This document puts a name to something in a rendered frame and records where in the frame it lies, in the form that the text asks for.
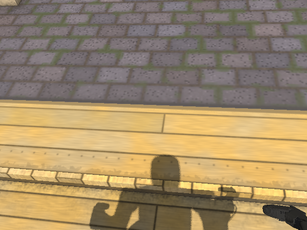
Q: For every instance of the robot right hand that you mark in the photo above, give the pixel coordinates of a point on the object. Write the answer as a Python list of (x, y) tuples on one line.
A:
[(291, 215)]

